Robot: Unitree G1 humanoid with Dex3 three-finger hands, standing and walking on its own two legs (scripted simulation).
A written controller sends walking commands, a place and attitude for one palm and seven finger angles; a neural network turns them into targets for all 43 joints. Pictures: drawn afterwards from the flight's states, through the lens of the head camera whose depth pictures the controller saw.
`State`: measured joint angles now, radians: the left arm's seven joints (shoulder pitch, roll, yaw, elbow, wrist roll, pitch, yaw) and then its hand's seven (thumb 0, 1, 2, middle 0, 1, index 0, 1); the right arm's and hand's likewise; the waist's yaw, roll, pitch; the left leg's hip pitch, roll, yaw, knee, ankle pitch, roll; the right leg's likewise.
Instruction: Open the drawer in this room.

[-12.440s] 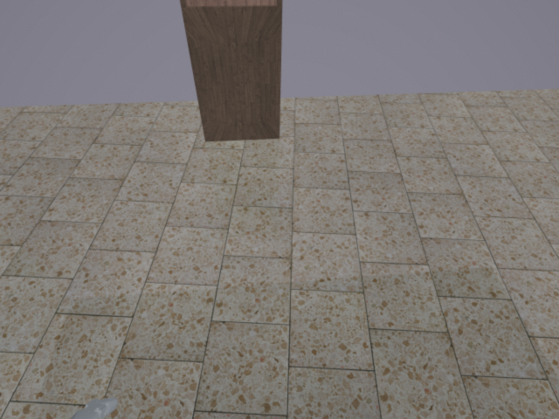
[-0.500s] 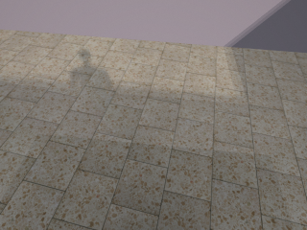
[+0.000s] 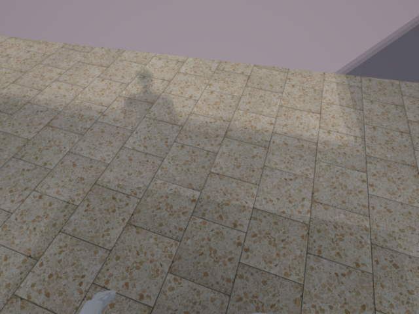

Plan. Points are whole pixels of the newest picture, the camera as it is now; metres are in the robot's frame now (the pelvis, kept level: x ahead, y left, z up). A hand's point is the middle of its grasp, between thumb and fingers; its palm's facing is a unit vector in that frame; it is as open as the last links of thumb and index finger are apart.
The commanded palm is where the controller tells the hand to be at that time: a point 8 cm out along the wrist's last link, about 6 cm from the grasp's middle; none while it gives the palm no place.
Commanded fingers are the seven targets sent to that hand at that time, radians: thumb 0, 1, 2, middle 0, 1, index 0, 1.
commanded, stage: turn or walk to find it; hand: left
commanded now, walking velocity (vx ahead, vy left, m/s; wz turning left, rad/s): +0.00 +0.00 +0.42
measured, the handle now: out of the picture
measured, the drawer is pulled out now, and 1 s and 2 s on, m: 0.00 0.00 0.00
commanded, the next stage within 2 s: none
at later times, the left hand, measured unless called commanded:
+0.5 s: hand out of the picture -0.04 +0.18 -0.17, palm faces +0.27 -0.93 -0.25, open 7.4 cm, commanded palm none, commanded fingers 0.00 0.90 0.90 -0.20 -0.30 -0.20 -0.30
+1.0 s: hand out of the picture -0.05 +0.20 -0.16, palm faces +0.42 -0.87 -0.28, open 7.4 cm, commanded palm none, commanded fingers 0.00 0.90 0.90 -0.20 -0.30 -0.20 -0.30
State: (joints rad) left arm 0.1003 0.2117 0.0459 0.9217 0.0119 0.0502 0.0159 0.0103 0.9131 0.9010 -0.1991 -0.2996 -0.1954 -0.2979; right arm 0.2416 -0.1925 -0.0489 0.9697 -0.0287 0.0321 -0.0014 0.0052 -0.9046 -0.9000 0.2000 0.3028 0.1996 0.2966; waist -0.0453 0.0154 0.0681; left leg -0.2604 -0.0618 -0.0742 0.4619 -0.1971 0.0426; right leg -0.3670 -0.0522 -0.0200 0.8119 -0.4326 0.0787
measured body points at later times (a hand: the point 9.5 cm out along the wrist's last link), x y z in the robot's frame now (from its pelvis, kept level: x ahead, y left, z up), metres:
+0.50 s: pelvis -0.04 -0.02 +0.00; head -0.01 -0.02 +0.44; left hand -0.06 +0.23 -0.15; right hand +0.08 -0.26 -0.15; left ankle -0.10 +0.11 -0.71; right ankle -0.01 -0.13 -0.74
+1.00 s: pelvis -0.07 -0.03 -0.01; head -0.03 -0.04 +0.44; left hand -0.08 +0.24 -0.13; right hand +0.09 -0.23 -0.17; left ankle -0.09 +0.10 -0.74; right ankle -0.02 -0.13 -0.74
